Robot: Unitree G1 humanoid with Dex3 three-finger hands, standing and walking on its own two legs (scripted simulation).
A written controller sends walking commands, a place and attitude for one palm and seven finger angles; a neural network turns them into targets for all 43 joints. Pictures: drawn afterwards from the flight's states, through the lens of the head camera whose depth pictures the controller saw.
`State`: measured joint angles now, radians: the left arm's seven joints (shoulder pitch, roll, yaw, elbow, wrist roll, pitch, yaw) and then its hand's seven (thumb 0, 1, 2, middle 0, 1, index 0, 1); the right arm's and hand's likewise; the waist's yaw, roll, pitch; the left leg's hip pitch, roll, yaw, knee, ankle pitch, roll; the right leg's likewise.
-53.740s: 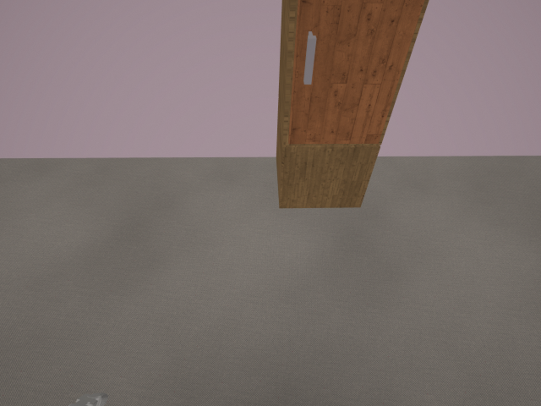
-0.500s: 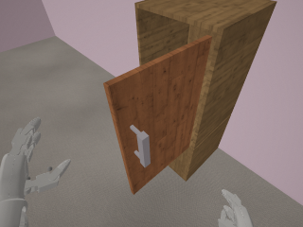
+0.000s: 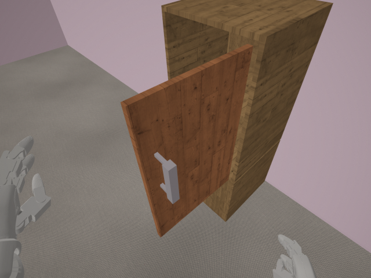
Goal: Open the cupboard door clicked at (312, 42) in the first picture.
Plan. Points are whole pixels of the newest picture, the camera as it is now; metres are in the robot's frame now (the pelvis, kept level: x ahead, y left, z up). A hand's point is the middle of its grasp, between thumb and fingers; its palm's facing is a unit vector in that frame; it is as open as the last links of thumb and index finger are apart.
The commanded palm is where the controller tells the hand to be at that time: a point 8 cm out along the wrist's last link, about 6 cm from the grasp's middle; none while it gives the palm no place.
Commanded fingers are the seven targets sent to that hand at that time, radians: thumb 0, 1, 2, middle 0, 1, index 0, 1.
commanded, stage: draw the hand back to the body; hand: left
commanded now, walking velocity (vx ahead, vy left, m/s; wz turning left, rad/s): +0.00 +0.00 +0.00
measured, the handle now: (166, 178) +0.35 +0.10 +0.01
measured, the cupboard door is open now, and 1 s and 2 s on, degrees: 88 88 88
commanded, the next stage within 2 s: step back with the hand held close in 0.06 s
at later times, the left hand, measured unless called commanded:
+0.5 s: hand (42, 205) +0.18 +0.27 +0.14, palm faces +0.33 -0.79 -0.52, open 7.4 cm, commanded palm +0.12 +0.31 +0.17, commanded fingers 0.00 0.90 0.90 -0.20 -0.30 -0.20 -0.30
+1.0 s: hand out of the picture +0.09 +0.28 +0.15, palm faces +0.46 -0.77 -0.44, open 7.4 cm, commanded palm +0.02 +0.32 +0.17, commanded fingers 0.00 0.90 0.90 -0.20 -0.30 -0.20 -0.30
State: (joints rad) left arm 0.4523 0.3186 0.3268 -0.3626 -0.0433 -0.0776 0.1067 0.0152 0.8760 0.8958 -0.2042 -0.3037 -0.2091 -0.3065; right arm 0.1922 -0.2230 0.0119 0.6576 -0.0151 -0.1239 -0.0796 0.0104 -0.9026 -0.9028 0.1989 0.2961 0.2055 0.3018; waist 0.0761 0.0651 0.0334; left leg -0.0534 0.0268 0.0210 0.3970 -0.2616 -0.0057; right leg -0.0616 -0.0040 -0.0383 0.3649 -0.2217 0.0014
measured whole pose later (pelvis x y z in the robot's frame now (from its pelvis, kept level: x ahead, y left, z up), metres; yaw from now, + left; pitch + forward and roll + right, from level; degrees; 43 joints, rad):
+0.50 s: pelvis -0.03 +0.01 +0.00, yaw -1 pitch +0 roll -1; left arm 0.55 0.40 0.38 -0.46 -0.04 -0.14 0.11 0.02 0.89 0.90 -0.21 -0.30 -0.21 -0.31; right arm 0.15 -0.25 -0.02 0.57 0.00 -0.02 -0.09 0.01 -0.90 -0.90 0.20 0.30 0.21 0.30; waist 0.01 0.04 0.04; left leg -0.23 0.02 0.05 0.45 -0.23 0.01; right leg -0.23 -0.01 -0.01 0.40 -0.17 0.02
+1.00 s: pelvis -0.11 +0.02 -0.02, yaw +0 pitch -1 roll -1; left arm 0.51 0.38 0.43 -0.54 -0.01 -0.22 0.16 0.02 0.89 0.90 -0.21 -0.30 -0.21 -0.31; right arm 0.22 -0.21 0.01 0.58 -0.01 -0.09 -0.07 0.01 -0.90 -0.90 0.20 0.30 0.21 0.30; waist 0.01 -0.01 0.06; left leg -0.43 0.00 0.02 0.67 -0.30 0.03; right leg -0.41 -0.03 -0.03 0.56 -0.13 0.02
